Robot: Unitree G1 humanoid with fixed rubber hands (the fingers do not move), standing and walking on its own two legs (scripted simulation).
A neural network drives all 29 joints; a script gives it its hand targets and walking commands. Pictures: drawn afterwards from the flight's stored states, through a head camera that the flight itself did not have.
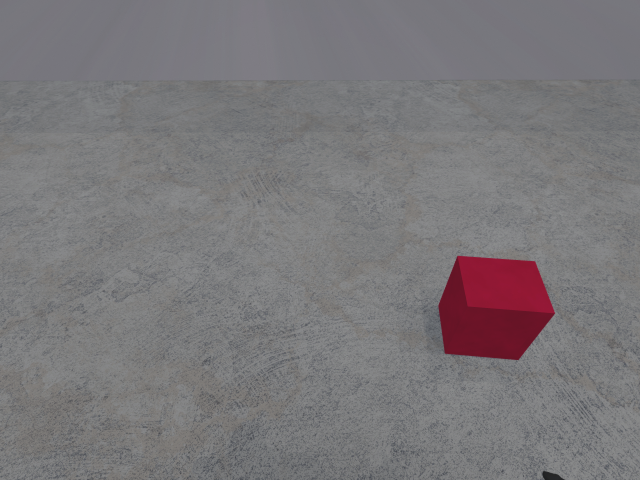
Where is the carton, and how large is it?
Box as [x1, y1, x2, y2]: [438, 256, 554, 359]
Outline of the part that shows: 457,256 438,305 445,353 518,359 554,313 535,262 523,260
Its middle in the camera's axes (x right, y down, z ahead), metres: +0.57 +0.23 +1.31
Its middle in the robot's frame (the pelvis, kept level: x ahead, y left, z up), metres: +0.80 -0.56 -0.63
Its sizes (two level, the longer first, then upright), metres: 0.253 0.205 0.292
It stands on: the floor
